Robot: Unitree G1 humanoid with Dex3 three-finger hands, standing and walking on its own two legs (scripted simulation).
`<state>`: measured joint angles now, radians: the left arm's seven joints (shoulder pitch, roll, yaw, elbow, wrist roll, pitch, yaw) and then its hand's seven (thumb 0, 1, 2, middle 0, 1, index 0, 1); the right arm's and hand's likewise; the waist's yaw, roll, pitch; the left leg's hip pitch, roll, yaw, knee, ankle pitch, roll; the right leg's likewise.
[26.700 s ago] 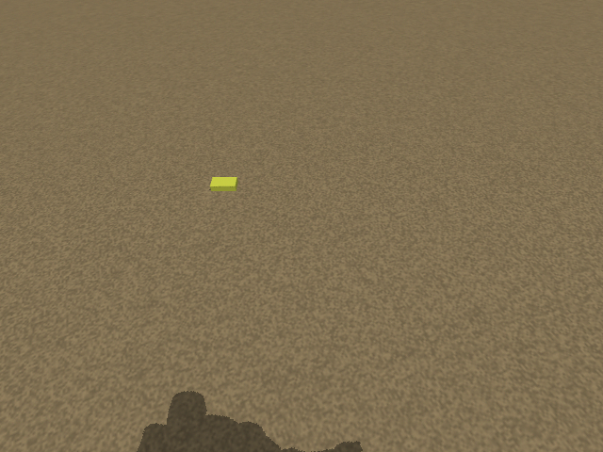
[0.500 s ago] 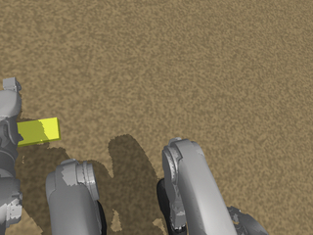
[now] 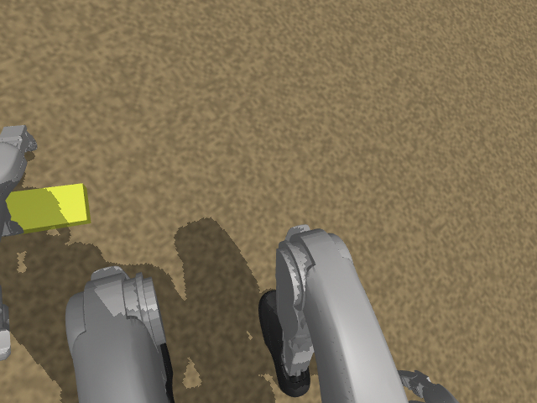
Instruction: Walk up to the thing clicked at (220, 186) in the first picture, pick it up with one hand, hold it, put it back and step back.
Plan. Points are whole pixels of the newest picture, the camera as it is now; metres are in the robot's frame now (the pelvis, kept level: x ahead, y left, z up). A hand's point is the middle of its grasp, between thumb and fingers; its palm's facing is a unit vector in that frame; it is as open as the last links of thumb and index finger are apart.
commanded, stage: home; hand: left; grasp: from above
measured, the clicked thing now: (48, 208) +0.46 +0.29 -0.31
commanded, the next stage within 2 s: none
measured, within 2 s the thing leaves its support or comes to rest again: neither
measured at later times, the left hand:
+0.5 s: hand out of the picture +0.37 +0.28 -0.01, palm faces -0.34 -0.50 -0.80, open 8.8 cm
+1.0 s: hand out of the picture +0.25 +0.22 +0.21, palm faces +0.07 -0.94 -0.34, open 7.4 cm
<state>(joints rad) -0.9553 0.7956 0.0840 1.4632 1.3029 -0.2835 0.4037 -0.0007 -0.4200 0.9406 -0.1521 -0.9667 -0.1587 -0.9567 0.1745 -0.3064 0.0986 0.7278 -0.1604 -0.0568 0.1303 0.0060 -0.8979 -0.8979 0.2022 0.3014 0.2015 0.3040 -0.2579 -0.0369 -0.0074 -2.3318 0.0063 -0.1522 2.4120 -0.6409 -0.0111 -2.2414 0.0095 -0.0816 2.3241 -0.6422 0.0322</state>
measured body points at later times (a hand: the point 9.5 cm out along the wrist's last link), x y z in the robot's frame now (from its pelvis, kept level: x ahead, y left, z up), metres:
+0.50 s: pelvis +0.01 +0.00 +0.12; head +0.20 +0.04 +0.53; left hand +0.38 +0.30 +0.04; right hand +0.16 -0.26 -0.01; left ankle +0.08 +0.13 -0.29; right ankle +0.11 -0.13 -0.29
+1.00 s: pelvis +0.05 +0.00 +0.30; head +0.15 +0.04 +0.74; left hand +0.25 +0.27 +0.23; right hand +0.26 -0.20 +0.21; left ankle +0.08 +0.13 -0.29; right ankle +0.11 -0.13 -0.29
